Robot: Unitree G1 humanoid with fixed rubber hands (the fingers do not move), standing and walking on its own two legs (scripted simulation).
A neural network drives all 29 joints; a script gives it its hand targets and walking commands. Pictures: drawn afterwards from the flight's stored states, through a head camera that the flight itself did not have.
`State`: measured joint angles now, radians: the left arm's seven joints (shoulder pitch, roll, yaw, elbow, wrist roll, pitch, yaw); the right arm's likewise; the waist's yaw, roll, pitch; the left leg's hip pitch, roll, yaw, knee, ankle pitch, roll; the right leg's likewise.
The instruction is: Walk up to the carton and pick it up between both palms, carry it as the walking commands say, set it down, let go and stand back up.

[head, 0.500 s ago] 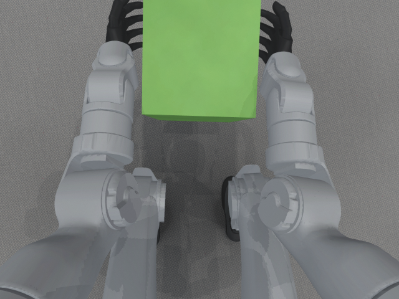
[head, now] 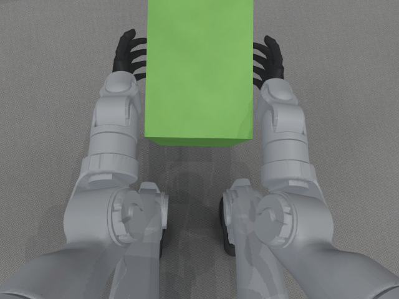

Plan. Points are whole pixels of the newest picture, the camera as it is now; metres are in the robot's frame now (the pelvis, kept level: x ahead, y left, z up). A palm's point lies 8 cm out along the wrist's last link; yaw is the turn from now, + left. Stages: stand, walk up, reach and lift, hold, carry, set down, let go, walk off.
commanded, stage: reach and lift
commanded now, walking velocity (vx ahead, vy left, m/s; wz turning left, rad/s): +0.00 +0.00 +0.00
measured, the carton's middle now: (197, 80) +0.52 -0.01 -0.13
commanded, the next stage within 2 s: none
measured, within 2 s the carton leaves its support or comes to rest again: neither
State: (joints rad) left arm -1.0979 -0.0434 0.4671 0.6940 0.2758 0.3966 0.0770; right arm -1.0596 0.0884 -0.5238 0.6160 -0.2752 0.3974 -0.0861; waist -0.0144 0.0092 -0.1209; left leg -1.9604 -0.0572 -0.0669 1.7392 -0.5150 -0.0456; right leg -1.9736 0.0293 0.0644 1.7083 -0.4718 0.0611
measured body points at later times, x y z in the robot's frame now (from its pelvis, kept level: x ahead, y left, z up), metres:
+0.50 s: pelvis +0.01 +0.00 +0.05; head +0.24 +0.00 +0.44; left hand +0.49 +0.12 +0.00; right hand +0.48 -0.14 +0.00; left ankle +0.10 +0.13 -0.47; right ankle +0.11 -0.14 -0.47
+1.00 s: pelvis +0.03 +0.00 +0.12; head +0.21 -0.01 +0.53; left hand +0.47 +0.12 +0.08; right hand +0.46 -0.15 +0.08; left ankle +0.10 +0.13 -0.47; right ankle +0.11 -0.14 -0.47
